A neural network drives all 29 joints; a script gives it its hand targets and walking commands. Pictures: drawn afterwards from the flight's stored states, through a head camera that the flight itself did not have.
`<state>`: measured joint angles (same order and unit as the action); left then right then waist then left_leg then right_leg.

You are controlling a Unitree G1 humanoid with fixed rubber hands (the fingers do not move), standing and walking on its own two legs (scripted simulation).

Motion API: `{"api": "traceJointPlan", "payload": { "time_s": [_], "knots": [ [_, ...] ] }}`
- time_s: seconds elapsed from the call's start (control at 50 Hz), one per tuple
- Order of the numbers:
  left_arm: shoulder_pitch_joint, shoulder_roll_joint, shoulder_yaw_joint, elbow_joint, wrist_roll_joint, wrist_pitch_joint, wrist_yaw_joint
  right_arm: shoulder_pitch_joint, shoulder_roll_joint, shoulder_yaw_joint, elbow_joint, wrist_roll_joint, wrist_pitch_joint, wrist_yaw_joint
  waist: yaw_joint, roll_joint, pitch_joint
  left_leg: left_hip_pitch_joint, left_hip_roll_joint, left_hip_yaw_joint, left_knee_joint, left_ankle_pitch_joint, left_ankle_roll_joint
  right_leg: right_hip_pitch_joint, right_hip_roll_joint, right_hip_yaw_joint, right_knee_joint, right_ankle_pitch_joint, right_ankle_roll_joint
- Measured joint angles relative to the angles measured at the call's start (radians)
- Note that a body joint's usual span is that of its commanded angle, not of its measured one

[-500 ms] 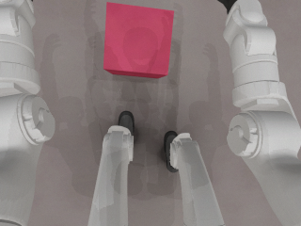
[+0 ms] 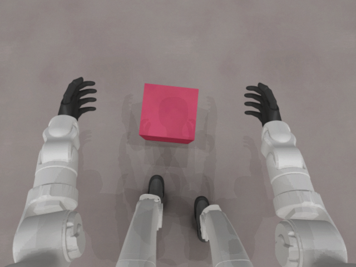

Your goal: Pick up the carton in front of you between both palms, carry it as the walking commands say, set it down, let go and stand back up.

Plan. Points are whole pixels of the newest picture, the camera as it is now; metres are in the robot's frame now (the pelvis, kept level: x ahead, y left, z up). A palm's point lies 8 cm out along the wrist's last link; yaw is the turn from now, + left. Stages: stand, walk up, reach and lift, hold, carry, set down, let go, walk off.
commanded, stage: let go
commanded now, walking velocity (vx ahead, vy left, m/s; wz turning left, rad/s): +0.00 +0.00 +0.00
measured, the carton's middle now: (168, 117) +0.49 +0.05 -0.58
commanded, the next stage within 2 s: stand in 1.00 s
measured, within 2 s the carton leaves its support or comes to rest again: neither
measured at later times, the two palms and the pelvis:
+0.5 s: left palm (58, 209) +0.23 +0.22 -0.02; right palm (339, 208) +0.24 -0.24 -0.01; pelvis +0.05 -0.02 +0.06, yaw +1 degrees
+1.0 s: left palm (60, 217) +0.22 +0.21 +0.00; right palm (351, 216) +0.23 -0.25 +0.00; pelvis +0.07 -0.02 +0.07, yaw +0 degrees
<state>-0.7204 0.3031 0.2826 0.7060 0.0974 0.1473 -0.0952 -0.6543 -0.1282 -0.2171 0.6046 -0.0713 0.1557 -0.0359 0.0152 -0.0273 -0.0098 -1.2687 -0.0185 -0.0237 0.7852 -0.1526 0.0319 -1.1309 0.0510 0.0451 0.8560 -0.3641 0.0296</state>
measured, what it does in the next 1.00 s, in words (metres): rises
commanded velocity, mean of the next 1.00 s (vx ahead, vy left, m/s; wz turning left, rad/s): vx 0.00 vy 0.00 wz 0.00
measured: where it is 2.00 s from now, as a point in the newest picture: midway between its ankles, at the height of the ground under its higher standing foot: (179, 215)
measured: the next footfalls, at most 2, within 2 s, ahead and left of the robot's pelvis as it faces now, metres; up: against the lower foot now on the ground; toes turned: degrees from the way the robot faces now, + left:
none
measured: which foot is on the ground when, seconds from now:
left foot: down 0.00-1.00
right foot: down 0.00-1.00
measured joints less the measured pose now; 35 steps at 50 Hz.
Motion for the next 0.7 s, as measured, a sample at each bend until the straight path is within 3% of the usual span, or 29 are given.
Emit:
{"api": "traceJointPlan", "payload": {
  "time_s": [0.42,0.56,0.7],
  "knots": [
    [0.743,-0.079,-0.165,-0.207,-0.082,-0.137,0.031,0.663,-0.038,0.129,-0.090,0.057,-0.153,0.082,-0.020,-0.007,0.052,0.677,-0.005,0.013,-0.254,-0.006,-0.020,0.674,-0.017,0.022,-0.271,0.018,-0.031],
    [0.929,-0.079,-0.211,-0.278,-0.090,-0.125,0.038,0.820,-0.065,0.160,-0.131,0.072,-0.148,0.097,-0.016,-0.015,0.068,0.912,-0.010,0.018,-0.351,-0.004,-0.026,0.911,-0.027,0.030,-0.380,0.030,-0.040],
    [0.974,-0.080,-0.234,-0.298,-0.088,-0.068,0.032,0.869,-0.079,0.174,-0.149,0.072,-0.098,0.106,-0.013,-0.017,0.084,1.049,-0.014,0.022,-0.386,-0.013,-0.029,1.049,-0.033,0.035,-0.420,0.025,-0.047]
  ]
}}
